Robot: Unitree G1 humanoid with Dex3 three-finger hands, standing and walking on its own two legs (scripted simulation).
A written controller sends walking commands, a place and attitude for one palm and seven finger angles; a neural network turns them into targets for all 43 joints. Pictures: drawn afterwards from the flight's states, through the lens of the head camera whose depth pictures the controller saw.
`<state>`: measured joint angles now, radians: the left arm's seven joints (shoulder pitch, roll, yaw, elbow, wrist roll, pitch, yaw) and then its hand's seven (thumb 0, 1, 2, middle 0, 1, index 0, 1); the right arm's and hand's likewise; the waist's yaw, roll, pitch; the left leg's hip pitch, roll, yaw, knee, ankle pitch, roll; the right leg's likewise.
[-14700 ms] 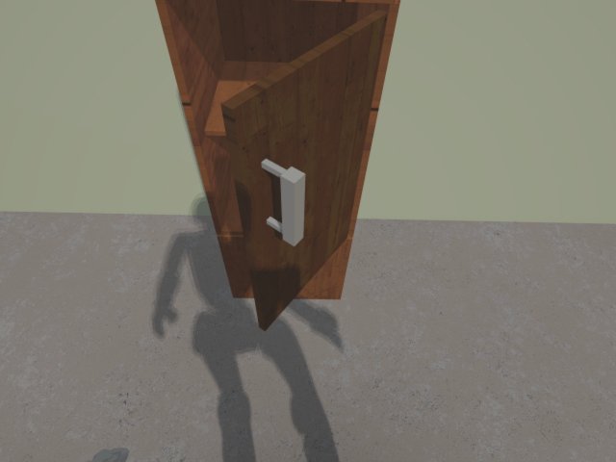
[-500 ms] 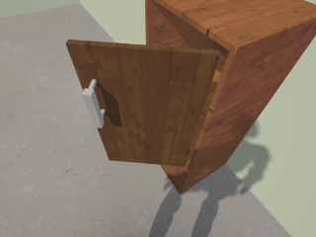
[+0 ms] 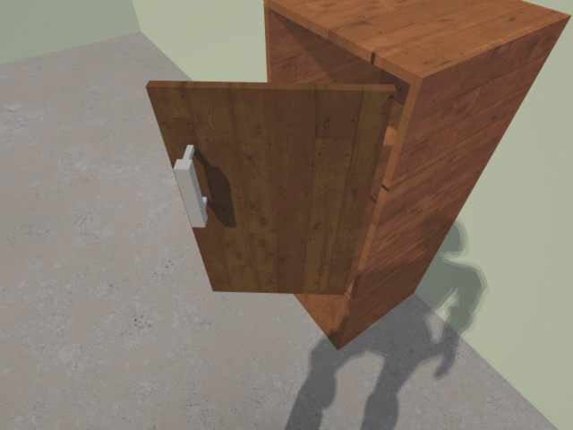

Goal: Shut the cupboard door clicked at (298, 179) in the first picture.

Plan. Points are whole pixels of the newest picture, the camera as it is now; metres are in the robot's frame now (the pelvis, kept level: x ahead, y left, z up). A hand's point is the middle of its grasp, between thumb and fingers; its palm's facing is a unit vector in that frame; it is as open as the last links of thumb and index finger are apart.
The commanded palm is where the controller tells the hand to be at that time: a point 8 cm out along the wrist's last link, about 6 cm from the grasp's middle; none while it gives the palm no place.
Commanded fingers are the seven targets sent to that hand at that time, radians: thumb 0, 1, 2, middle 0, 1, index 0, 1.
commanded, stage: come to a stop and stand still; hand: left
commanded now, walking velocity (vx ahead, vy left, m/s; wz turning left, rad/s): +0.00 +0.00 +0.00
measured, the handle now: (194, 187) +0.48 +0.19 +0.06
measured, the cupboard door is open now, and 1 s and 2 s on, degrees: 53 53 53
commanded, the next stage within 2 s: look again from close up in 0.44 s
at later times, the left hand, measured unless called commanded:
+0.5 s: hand out of the picture -0.06 +0.14 -0.18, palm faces +0.04 -0.99 -0.15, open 7.4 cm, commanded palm none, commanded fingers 0.00 0.90 0.90 -0.20 -0.30 -0.20 -0.30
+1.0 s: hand out of the picture +0.03 +0.18 -0.18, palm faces -0.01 -0.98 -0.21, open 7.4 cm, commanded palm none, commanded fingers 0.00 0.90 0.90 -0.20 -0.30 -0.20 -0.30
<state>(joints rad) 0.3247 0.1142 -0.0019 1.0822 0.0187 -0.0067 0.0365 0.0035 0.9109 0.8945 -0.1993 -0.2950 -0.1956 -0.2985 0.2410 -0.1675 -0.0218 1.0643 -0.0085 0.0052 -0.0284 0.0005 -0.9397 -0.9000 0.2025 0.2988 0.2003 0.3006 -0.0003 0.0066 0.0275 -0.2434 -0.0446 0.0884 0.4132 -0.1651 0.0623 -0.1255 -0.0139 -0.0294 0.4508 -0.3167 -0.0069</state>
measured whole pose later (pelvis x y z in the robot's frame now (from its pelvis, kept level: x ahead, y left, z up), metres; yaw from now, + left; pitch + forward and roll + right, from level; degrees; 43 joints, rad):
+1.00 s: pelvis +0.02 +0.01 +0.00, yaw -1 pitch +0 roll +0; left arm 0.30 0.16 -0.02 1.05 0.02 -0.03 0.05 0.00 0.92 0.89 -0.20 -0.29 -0.20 -0.30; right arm 0.26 -0.17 0.01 1.07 -0.01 -0.03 -0.02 0.02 -0.92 -0.90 0.20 0.30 0.20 0.30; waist -0.01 -0.01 0.01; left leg -0.27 -0.04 0.10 0.49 -0.23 0.08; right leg -0.14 -0.02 -0.02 0.49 -0.36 0.00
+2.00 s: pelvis +0.03 -0.01 -0.06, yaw +2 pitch +12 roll +0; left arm 0.54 0.23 0.21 -0.16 -0.33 -0.31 -0.25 0.02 0.90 0.89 -0.81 -0.96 -0.81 -0.97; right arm 0.30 -0.20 0.00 0.53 0.04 -0.19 -0.05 0.02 -0.90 -0.90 0.20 0.30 0.20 0.30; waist 0.01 0.02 -0.13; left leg -0.71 -0.03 0.02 0.98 -0.47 0.04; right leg -0.68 0.06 -0.07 0.96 -0.48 -0.07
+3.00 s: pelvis +0.02 +0.02 -0.03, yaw +3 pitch +4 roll -2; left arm 0.34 0.28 0.17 -0.18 -0.28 -0.19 -0.20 0.02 0.90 0.90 -1.30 -1.50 -1.30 -1.50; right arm 0.29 -0.26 0.05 0.55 0.04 -0.24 -0.04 0.02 -0.90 -0.90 0.20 0.30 0.20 0.30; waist 0.02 0.03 -0.07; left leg -0.49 -0.06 0.01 0.79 -0.38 0.08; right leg -0.44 0.03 -0.07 0.74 -0.38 -0.03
